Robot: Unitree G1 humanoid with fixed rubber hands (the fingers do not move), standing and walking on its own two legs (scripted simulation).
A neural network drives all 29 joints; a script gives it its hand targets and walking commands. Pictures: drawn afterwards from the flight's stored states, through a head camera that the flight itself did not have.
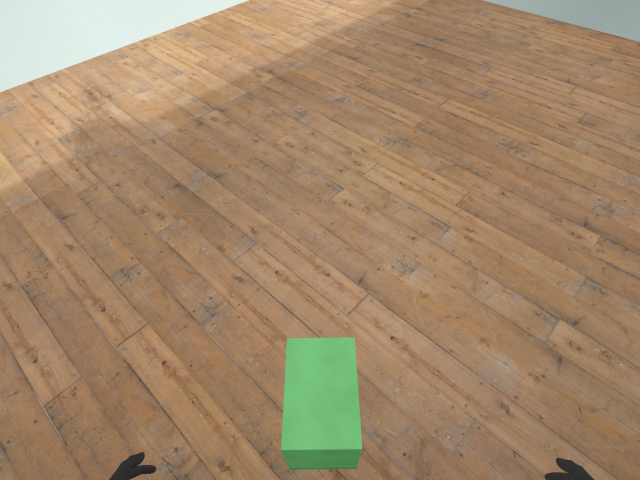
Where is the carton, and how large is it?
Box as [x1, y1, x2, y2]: [281, 337, 361, 469]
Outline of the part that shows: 354,337 287,338 281,450 289,469 356,468 361,451 361,438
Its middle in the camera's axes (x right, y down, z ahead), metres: +0.01 +0.46 +1.08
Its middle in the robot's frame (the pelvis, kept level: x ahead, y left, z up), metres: +0.42 +0.03 -0.65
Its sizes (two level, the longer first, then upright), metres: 0.277 0.187 0.244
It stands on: the floor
